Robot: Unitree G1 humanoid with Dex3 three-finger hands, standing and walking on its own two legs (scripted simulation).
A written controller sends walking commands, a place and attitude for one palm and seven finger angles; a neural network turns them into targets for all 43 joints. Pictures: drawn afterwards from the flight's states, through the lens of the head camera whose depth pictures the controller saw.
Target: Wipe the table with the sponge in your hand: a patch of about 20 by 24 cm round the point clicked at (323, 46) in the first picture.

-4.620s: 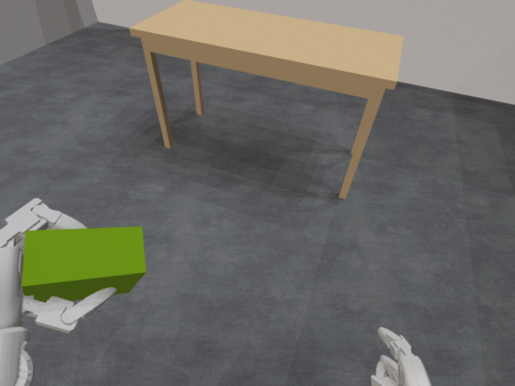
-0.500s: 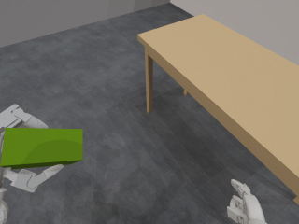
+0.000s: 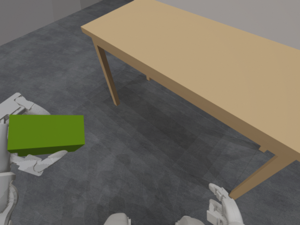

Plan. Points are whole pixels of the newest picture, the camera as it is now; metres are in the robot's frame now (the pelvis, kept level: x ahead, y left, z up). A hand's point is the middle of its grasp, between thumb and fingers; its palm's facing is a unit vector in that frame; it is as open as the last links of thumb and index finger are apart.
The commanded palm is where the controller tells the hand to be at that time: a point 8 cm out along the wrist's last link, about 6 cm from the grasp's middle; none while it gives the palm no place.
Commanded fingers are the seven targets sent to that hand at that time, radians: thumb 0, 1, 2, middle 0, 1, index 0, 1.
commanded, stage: turn to face it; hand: left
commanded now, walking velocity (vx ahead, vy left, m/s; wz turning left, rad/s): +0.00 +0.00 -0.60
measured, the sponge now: (58, 136) +0.25 +0.20 +0.17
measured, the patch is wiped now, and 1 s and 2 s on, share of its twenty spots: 0.00 0.00 0.00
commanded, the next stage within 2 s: take the last steps up to it in 1.72 s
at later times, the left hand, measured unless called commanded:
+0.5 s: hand (58, 173) +0.18 +0.16 +0.19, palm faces +0.17 -0.88 -0.44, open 10.1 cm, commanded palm +0.14 +0.21 +0.20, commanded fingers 0.00 0.10 1.30 -1.20 -1.60 -1.20 -1.60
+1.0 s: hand (176, 221) +0.12 -0.03 +0.21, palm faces -0.19 -0.78 -0.60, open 10.1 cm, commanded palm +0.10 +0.05 +0.20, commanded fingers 0.00 0.10 1.30 -1.20 -1.60 -1.20 -1.60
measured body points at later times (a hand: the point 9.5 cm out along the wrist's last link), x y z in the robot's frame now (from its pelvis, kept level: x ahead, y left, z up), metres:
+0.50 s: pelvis -0.09 -0.02 +0.01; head -0.08 -0.02 +0.46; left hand +0.16 +0.21 +0.21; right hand +0.03 -0.29 -0.06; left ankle -0.05 +0.13 -0.72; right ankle -0.02 -0.09 -0.66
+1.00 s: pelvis -0.19 -0.09 +0.02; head -0.15 -0.14 +0.46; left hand +0.12 +0.02 +0.24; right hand -0.20 -0.40 -0.08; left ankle -0.11 +0.05 -0.66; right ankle -0.15 -0.17 -0.72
